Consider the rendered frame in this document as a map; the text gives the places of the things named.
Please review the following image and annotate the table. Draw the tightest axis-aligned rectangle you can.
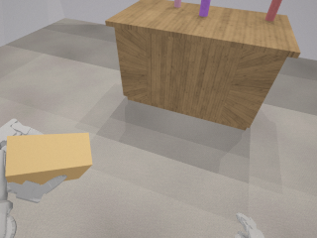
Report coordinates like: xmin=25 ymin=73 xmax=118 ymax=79
xmin=105 ymin=0 xmax=301 ymax=131

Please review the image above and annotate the robot left forearm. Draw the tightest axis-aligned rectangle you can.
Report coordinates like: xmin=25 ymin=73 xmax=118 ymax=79
xmin=0 ymin=199 xmax=17 ymax=238

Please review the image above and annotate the sponge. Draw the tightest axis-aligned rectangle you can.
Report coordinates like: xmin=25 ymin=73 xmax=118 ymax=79
xmin=5 ymin=133 xmax=93 ymax=185

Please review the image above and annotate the left robot hand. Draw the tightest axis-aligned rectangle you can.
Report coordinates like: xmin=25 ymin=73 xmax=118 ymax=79
xmin=0 ymin=118 xmax=67 ymax=203

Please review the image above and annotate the right robot hand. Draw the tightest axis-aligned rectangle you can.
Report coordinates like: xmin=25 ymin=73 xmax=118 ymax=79
xmin=235 ymin=212 xmax=264 ymax=238

